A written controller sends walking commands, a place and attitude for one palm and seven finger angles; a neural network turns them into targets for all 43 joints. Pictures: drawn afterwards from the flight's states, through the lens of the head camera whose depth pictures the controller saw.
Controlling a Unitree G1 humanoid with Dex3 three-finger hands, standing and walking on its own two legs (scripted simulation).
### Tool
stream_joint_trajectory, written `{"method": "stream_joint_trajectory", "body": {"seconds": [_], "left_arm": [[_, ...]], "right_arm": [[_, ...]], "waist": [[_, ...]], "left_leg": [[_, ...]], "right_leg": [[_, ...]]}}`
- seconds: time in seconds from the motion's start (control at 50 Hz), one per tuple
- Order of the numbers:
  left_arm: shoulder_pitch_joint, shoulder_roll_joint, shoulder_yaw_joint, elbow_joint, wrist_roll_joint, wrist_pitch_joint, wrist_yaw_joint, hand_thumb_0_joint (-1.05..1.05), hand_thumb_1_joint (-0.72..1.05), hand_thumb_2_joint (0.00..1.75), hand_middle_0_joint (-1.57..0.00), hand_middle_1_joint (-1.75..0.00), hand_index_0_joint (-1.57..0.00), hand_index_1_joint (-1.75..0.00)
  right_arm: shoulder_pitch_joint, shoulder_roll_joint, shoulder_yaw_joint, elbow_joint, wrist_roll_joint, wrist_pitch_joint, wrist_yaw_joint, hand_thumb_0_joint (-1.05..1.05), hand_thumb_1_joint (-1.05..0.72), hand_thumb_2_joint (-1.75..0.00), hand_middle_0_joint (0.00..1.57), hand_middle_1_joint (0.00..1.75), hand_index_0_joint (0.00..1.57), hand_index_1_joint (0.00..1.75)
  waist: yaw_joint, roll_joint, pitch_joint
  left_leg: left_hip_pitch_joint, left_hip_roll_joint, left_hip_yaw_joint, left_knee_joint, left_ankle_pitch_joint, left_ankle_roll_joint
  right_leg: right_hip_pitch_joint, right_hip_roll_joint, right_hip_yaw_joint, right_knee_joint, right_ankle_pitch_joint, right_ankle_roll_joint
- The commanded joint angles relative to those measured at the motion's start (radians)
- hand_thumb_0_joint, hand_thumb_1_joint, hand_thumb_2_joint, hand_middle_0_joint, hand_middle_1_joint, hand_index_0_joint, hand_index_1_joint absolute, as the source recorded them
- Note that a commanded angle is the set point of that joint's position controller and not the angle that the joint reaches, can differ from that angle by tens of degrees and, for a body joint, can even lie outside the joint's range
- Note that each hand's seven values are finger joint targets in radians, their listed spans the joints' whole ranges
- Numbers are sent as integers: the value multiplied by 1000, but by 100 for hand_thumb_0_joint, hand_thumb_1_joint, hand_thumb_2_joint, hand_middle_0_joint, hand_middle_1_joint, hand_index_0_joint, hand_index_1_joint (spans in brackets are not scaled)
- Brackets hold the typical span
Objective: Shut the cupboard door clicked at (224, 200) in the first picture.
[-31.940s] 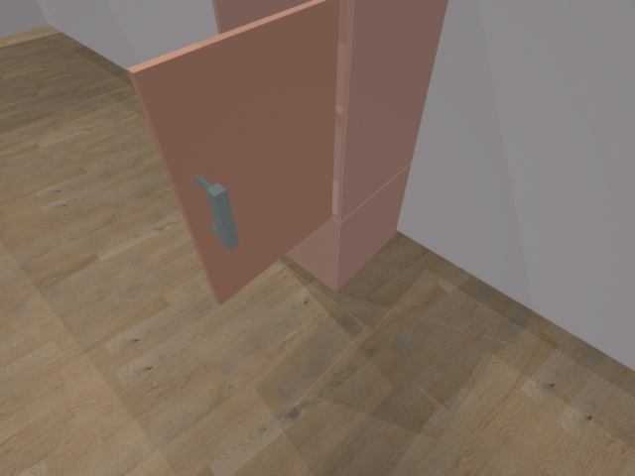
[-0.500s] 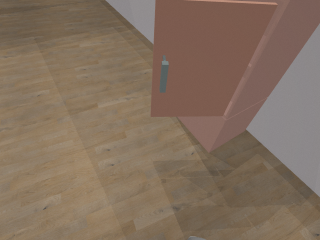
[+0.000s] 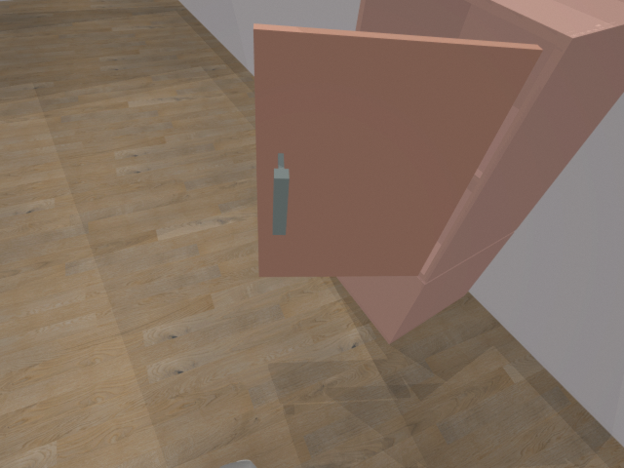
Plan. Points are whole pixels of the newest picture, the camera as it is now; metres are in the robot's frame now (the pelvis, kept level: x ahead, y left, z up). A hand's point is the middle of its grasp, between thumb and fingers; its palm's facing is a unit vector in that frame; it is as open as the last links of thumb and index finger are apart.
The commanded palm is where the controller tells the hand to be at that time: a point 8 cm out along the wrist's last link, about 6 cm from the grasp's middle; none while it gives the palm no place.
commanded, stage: take the last steps up to it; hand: left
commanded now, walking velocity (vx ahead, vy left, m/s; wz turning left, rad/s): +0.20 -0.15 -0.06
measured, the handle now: (280, 195) +0.56 +0.09 -0.01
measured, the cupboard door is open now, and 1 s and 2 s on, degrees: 61 61 61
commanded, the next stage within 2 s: come to a stop and stand still in 0.12 s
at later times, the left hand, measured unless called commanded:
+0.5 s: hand (241, 419) +0.22 +0.11 -0.17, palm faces -0.06 -0.97 -0.22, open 7.4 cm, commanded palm none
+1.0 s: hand (162, 466) +0.15 +0.21 -0.16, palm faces +0.02 -0.96 -0.27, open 7.4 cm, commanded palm none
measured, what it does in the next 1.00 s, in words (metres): steps on the spot: right foot, then left foot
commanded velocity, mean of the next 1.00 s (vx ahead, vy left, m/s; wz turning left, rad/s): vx -0.08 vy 0.04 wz -0.01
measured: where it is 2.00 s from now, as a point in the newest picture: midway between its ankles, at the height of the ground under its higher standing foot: outside the picture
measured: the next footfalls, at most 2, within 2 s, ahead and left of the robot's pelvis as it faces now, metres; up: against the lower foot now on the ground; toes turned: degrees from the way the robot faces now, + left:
right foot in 0.44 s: +0.23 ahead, -0.21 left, +0.00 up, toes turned -7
left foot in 0.82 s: +0.13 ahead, +0.07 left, +0.00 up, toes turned +2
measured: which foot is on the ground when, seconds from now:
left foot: down 0.00-0.44, up 0.46-0.80, down 0.82-1.00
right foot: down 0.00-0.00, up 0.02-0.42, down 0.44-0.82, up 0.84-1.00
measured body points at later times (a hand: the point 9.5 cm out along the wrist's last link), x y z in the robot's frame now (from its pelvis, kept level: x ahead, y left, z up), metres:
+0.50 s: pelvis +0.14 -0.07 +0.00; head +0.18 -0.08 +0.45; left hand +0.22 +0.16 -0.15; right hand +0.09 -0.31 -0.16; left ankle +0.07 +0.06 -0.71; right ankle +0.19 -0.20 -0.73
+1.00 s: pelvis +0.09 +0.00 +0.00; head +0.08 -0.01 +0.45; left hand +0.15 +0.26 -0.14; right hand +0.20 -0.24 -0.13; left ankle +0.09 +0.07 -0.72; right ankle +0.11 -0.12 -0.69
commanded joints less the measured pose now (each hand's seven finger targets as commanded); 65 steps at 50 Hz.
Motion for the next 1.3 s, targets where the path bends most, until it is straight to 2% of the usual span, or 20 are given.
{"method": "stream_joint_trajectory", "body": {"seconds": [0.0,0.02,0.06,0.1,0.3,0.38,0.42,0.44,0.46,0.54,0.74,0.76,0.78,0.8,0.84,0.92,1.0,1.08,1.12,1.28], "left_arm": [[-10,92,7,-117,-10,-10,-4,0,90,90,-20,-30,-20,-30],[-42,131,21,-112,6,-2,-2,0,90,90,-20,-30,-20,-30],[-62,110,29,-100,11,6,-10,0,90,90,-20,-30,-20,-30],[-12,73,29,-82,12,26,-16,0,90,90,-20,-30,-20,-30],[-93,22,3,-120,-4,44,6,0,90,90,-20,-30,-20,-30],[4,90,18,-104,0,21,19,0,90,90,-20,-30,-20,-30],[34,223,38,-97,10,3,36,0,90,90,-20,-30,-20,-30],[33,235,38,-111,6,3,38,0,90,90,-20,-30,-20,-30],[-8,223,36,-118,9,3,44,0,90,90,-20,-30,-20,-30],[-82,181,40,-131,-5,16,65,0,90,90,-20,-30,-20,-30],[-154,190,52,-182,17,31,51,0,90,90,-20,-30,-20,-30],[-164,220,31,-203,-3,25,93,0,90,90,-20,-30,-20,-30],[-145,170,9,-235,-12,44,87,0,90,90,-20,-30,-20,-30],[-122,110,-2,-239,-13,62,67,0,90,90,-20,-30,-20,-30],[-129,100,-8,-243,-3,88,60,0,90,90,-20,-30,-20,-30],[-75,95,-3,-224,-2,65,38,0,90,90,-20,-30,-20,-30],[-13,86,-8,-215,1,35,35,0,90,90,-20,-30,-20,-30],[-26,148,-22,-214,2,0,40,0,90,90,-20,-30,-20,-30],[-66,131,-25,-204,-4,-16,42,0,90,90,-20,-30,-20,-30],[8,91,-35,-134,-6,13,43,0,90,90,-20,-30,-20,-30]], "right_arm": [[404,-307,-61,60,-12,-4,-37,0,-90,-90,20,30,20,30],[325,-272,-53,44,-4,3,-39,0,-90,-90,20,30,20,30],[195,-194,-28,-2,1,-3,-44,0,-90,-90,20,30,20,30],[159,-155,-17,-1,4,-15,-45,0,-90,-90,20,30,20,30],[187,-152,-27,39,9,15,-41,0,-90,-90,20,30,20,30],[170,-144,-40,44,21,39,-33,0,-90,-90,20,30,20,30],[246,-56,-35,36,38,55,-22,0,-90,-90,20,30,20,30],[258,-66,-36,29,43,72,-27,0,-90,-90,20,30,20,30],[240,-44,-34,30,40,80,-26,0,-90,-90,20,30,20,30],[162,-109,-40,19,35,89,-26,0,-90,-90,20,30,20,30],[158,-73,-26,-8,30,73,-4,0,-90,-90,20,30,20,30],[209,-156,-52,-68,48,54,-4,0,-90,-90,20,30,20,30],[155,-138,-42,-117,26,45,-5,0,-90,-90,20,30,20,30],[79,-211,-52,-147,16,48,-6,0,-90,-90,20,30,20,30],[-3,-211,-41,-203,-1,62,-14,0,-90,-90,20,30,20,30],[-24,-170,-17,-214,2,54,-8,0,-90,-90,20,30,20,30],[69,-166,-16,-189,11,39,-18,0,-90,-90,20,30,20,30],[125,-108,4,-162,30,34,-14,0,-90,-90,20,30,20,30],[172,-111,8,-116,27,31,-15,0,-90,-90,20,30,20,30],[137,-128,23,-38,22,10,-22,0,-90,-90,20,30,20,30]], "waist": [[-136,322,-150],[-102,193,-63],[-41,144,78],[0,134,79],[-15,204,-5],[37,136,-34],[33,-195,-137],[34,-156,-145],[19,-101,-98],[32,-227,-171],[-7,-182,-135],[-80,35,-338],[-39,192,-258],[-11,449,-155],[5,401,2],[44,103,150],[33,34,47],[-35,-13,-18],[-51,-165,-68],[19,91,25]], "left_leg": [[545,455,-677,-390,25,197],[417,428,-607,-414,-37,190],[206,360,-462,-443,-9,146],[170,282,-273,-439,106,105],[281,208,-32,-283,609,119],[231,136,-12,-127,339,42],[59,-59,32,182,-339,-30],[115,-57,-59,343,-463,-12],[83,-59,-99,440,-437,-11],[-74,-49,-172,590,-317,-50],[209,-83,-74,-51,-111,-43],[243,-50,-16,-176,-77,-52],[252,-14,-82,-282,-10,-30],[214,124,-288,-339,52,36],[28,185,-282,-355,62,146],[-95,137,-271,-369,-96,150],[89,137,-282,-314,-79,148],[224,-38,-164,-205,-97,51],[302,-19,-160,-212,-23,56],[179,65,-272,-450,-100,67]], "right_leg": [[-522,-23,106,683,-191,-13],[-543,-80,178,766,-127,-12],[-545,-136,184,804,20,10],[-498,-137,169,746,113,34],[-336,-113,33,275,179,75],[-127,-127,52,-2,464,61],[38,-440,363,-34,1079,-91],[-51,-523,360,-83,1111,-167],[-105,-505,334,-85,1042,-180],[26,-445,276,-36,1086,-164],[-178,-353,238,-55,470,-87],[-5,-336,211,87,598,-39],[-155,-239,126,215,262,-1],[-353,-118,25,327,-82,46],[-412,-75,105,527,-124,30],[-342,-81,105,499,-22,35],[-252,-87,107,136,39,22],[-317,-258,387,-117,74,-97],[-305,-209,330,-110,109,-77],[-198,-128,186,-10,126,-22]]}}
